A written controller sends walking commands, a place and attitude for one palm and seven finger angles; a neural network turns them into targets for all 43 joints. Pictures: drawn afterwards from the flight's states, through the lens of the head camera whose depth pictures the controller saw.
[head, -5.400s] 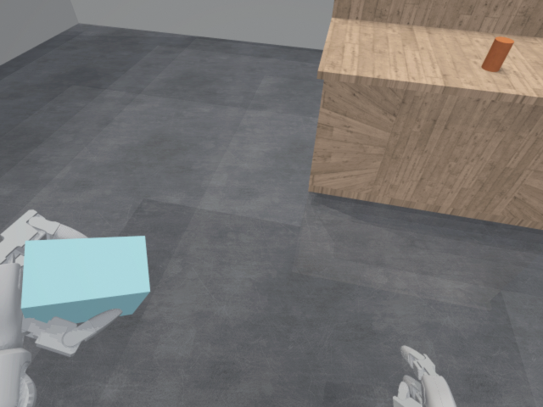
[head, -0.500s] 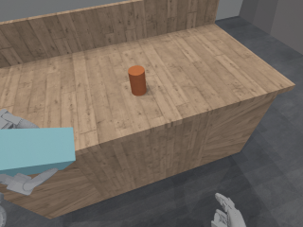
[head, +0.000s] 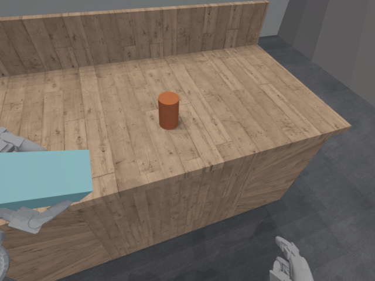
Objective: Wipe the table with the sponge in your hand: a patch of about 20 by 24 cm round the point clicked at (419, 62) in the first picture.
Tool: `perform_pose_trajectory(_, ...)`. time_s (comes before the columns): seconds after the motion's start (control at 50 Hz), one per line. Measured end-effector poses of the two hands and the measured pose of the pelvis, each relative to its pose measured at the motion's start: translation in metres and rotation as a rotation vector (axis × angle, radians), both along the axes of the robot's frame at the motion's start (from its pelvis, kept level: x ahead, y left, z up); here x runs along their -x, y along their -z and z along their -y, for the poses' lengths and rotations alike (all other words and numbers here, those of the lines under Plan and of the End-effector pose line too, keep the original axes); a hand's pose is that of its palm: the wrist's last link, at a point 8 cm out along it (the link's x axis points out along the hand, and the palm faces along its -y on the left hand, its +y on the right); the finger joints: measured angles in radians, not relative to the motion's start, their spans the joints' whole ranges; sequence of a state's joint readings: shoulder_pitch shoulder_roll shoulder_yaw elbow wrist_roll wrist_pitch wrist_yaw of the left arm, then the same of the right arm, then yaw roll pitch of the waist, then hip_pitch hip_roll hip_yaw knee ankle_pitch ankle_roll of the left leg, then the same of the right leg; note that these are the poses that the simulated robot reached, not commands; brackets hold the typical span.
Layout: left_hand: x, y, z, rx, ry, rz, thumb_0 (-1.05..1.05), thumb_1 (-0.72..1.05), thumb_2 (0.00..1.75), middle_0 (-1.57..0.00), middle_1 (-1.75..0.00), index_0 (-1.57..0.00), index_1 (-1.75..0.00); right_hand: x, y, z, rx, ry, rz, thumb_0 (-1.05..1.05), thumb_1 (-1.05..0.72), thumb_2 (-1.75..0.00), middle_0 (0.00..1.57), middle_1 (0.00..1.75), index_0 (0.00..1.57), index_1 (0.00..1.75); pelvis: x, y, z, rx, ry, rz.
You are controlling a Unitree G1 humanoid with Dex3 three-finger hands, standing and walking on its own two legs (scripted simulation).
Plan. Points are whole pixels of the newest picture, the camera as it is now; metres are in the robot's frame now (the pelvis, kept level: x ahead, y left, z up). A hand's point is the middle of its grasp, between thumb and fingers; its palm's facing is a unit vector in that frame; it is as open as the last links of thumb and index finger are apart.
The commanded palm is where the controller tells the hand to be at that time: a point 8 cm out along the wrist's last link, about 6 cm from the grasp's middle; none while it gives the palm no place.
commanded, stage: come to a stop and stand still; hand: left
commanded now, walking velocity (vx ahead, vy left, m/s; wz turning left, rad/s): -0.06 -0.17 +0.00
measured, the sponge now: (58, 180) +0.23 +0.23 +0.16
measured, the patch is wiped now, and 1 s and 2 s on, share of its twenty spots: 0.00 0.00 0.00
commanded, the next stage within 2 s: look again from close up in 1.74 s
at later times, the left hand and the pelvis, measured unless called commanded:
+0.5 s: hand (84, 222) +0.17 +0.17 +0.15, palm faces +0.28 -0.89 -0.37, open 10.6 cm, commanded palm +0.12 +0.22 +0.18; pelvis -0.06 -0.05 +0.00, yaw -3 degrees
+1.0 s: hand (54, 235) +0.15 +0.20 +0.15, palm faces +0.37 -0.86 -0.36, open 10.6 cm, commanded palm +0.10 +0.24 +0.18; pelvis -0.07 -0.03 +0.00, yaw -3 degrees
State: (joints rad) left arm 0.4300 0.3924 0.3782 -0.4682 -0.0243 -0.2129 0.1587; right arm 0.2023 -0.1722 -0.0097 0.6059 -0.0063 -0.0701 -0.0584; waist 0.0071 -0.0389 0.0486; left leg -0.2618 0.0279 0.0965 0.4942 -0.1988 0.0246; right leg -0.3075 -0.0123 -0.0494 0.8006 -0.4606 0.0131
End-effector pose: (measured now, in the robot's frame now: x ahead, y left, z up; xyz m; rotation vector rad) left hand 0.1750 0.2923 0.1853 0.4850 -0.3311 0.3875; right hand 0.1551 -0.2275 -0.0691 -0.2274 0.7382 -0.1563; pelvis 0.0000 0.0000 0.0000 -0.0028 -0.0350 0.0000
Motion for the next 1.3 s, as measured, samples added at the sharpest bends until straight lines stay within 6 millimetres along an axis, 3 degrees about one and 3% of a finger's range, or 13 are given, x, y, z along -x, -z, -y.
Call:
perform_pose_trajectory(0.08, 0.005, 0.004, 0.010, 0.051, 0.002, -0.027, -0.01, -0.53, 1.01, -0.66, -1.38, -0.67, -1.38, -0.001, 0.000, -0.028, -0.070, -0.077, 0.021, 0.02, -0.90, -0.89, 0.20, 0.30, 0.20, 0.30, 0.007, -0.003, 0.004, 0.007, 0.005, 0.002)
perform_pose_trajectory(0.16, 0.017, -0.001, 0.033, 0.036, 0.050, -0.046, -0.01, -0.53, 1.01, -0.66, -1.38, -0.67, -1.38, 0.002, 0.001, -0.035, -0.117, -0.115, 0.052, 0.02, -0.90, -0.89, 0.20, 0.30, 0.21, 0.30, 0.017, -0.003, 0.013, 0.003, 0.010, 0.003)
perform_pose_trajectory(0.22, 0.023, -0.011, 0.045, -0.062, 0.070, -0.032, -0.01, -0.53, 1.01, -0.66, -1.38, -0.67, -1.38, 0.007, 0.007, -0.027, -0.126, -0.131, 0.068, 0.01, -0.90, -0.89, 0.21, 0.30, 0.21, 0.30, 0.027, 0.002, 0.026, -0.009, 0.003, 0.006)
perform_pose_trajectory(0.3, 0.016, -0.048, 0.034, -0.204, 0.020, 0.094, -0.01, -0.53, 1.01, -0.67, -1.38, -0.67, -1.38, 0.020, 0.020, -0.004, -0.100, -0.195, 0.033, 0.01, -0.90, -0.89, 0.21, 0.30, 0.21, 0.30, 0.048, 0.007, 0.043, 0.009, -0.008, 0.015)
perform_pose_trajectory(0.34, 0.017, -0.052, 0.029, -0.178, -0.016, 0.114, -0.01, -0.53, 1.01, -0.67, -1.38, -0.67, -1.38, 0.029, 0.019, 0.015, -0.094, -0.167, 0.023, 0.02, -0.90, -0.89, 0.21, 0.30, 0.21, 0.30, 0.053, 0.006, 0.047, 0.005, 0.020, 0.004)
perform_pose_trajectory(0.4, 0.024, -0.033, 0.042, -0.097, -0.002, 0.053, -0.01, -0.53, 1.01, -0.67, -1.38, -0.67, -1.38, 0.049, 0.013, 0.047, -0.059, -0.097, 0.024, 0.02, -0.90, -0.89, 0.21, 0.30, 0.21, 0.30, 0.056, 0.004, 0.047, 0.003, 0.052, -0.011)
perform_pose_trajectory(0.5, 0.039, 0.022, 0.079, 0.069, 0.123, -0.123, -0.01, -0.53, 1.01, -0.67, -1.38, -0.67, -1.38, 0.083, 0.003, 0.085, 0.051, 0.006, -0.019, 0.02, -0.90, -0.89, 0.20, 0.30, 0.20, 0.30, 0.060, 0.002, 0.047, -0.001, 0.060, -0.009)
perform_pose_trajectory(0.54, 0.044, 0.036, 0.082, 0.087, 0.137, -0.182, -0.01, -0.53, 1.01, -0.67, -1.38, -0.67, -1.38, 0.093, -0.001, 0.093, 0.087, 0.027, -0.035, 0.02, -0.90, -0.89, 0.20, 0.30, 0.20, 0.30, 0.064, 0.001, 0.049, -0.004, 0.062, -0.005)
perform_pose_trajectory(0.6, 0.049, 0.039, 0.077, 0.060, 0.118, -0.206, -0.01, -0.53, 1.01, -0.67, -1.38, -0.67, -1.38, 0.102, -0.004, 0.098, 0.109, 0.041, -0.040, 0.02, -0.91, -0.89, 0.20, 0.30, 0.20, 0.30, 0.071, 0.001, 0.050, -0.002, 0.059, -0.002)
perform_pose_trajectory(0.8, 0.068, -0.016, 0.062, -0.021, 0.049, 0.018, -0.01, -0.53, 1.01, -0.67, -1.38, -0.67, -1.38, 0.094, 0.003, 0.063, 0.019, -0.014, 0.027, 0.02, -0.90, -0.89, 0.20, 0.30, 0.20, 0.30, 0.078, 0.000, 0.045, 0.009, 0.047, 0.008)
perform_pose_trajectory(1.0, 0.062, 0.023, 0.049, 0.088, 0.020, -0.133, -0.01, -0.53, 1.01, -0.67, -1.38, -0.67, -1.38, 0.081, 0.003, 0.025, -0.034, -0.049, 0.047, 0.02, -0.90, -0.89, 0.20, 0.30, 0.20, 0.30, 0.074, -0.003, 0.032, 0.010, 0.047, 0.006)
perform_pose_trajectory(1.2, 0.051, 0.002, 0.042, 0.049, 0.032, -0.064, -0.01, -0.53, 1.01, -0.67, -1.38, -0.67, -1.38, 0.062, -0.002, 0.020, -0.007, -0.089, 0.036, 0.02, -0.90, -0.89, 0.20, 0.30, 0.21, 0.30, 0.061, -0.006, 0.025, 0.009, 0.040, -0.001)
perform_pose_trajectory(1.3, 0.041, 0.009, 0.034, 0.069, 0.028, -0.088, -0.01, -0.53, 1.01, -0.67, -1.38, -0.67, -1.38, 0.049, -0.006, 0.023, 0.007, -0.075, 0.038, 0.02, -0.90, -0.89, 0.20, 0.30, 0.20, 0.30, 0.051, -0.006, 0.020, 0.015, 0.041, -0.013)
